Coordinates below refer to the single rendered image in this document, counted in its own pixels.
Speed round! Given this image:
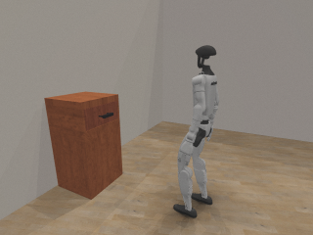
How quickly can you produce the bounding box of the handle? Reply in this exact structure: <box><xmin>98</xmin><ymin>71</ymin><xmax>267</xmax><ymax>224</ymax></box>
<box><xmin>99</xmin><ymin>113</ymin><xmax>113</xmax><ymax>118</ymax></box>

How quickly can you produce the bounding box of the robot right hand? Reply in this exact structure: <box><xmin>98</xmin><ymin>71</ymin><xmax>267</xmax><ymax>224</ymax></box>
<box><xmin>206</xmin><ymin>125</ymin><xmax>213</xmax><ymax>142</ymax></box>

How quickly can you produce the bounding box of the robot right forearm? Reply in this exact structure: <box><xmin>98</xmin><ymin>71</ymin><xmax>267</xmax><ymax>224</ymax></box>
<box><xmin>208</xmin><ymin>104</ymin><xmax>219</xmax><ymax>125</ymax></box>

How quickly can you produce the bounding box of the robot left upper arm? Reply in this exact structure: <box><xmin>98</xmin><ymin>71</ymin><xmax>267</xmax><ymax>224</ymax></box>
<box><xmin>192</xmin><ymin>74</ymin><xmax>206</xmax><ymax>114</ymax></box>

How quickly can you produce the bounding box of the cabinet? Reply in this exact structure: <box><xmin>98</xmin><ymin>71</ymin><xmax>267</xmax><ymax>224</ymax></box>
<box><xmin>44</xmin><ymin>91</ymin><xmax>123</xmax><ymax>200</ymax></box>

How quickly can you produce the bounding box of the robot left hand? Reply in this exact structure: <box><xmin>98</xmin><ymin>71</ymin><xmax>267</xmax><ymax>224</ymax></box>
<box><xmin>178</xmin><ymin>141</ymin><xmax>194</xmax><ymax>165</ymax></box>

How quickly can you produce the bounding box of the robot right foot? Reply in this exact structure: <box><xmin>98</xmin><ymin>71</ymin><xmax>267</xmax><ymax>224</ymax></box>
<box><xmin>191</xmin><ymin>193</ymin><xmax>213</xmax><ymax>205</ymax></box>

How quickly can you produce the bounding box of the drawer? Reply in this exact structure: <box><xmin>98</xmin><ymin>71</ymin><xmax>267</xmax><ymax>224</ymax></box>
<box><xmin>83</xmin><ymin>101</ymin><xmax>118</xmax><ymax>131</ymax></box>

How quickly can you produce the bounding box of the robot right upper arm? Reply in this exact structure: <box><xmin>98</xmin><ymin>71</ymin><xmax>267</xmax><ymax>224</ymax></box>
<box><xmin>214</xmin><ymin>76</ymin><xmax>220</xmax><ymax>106</ymax></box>

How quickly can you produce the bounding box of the robot left forearm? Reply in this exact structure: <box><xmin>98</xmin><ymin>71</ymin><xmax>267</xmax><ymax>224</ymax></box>
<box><xmin>186</xmin><ymin>105</ymin><xmax>203</xmax><ymax>143</ymax></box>

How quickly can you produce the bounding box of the robot torso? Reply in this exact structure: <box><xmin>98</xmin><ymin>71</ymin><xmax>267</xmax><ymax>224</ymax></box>
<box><xmin>192</xmin><ymin>71</ymin><xmax>217</xmax><ymax>138</ymax></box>

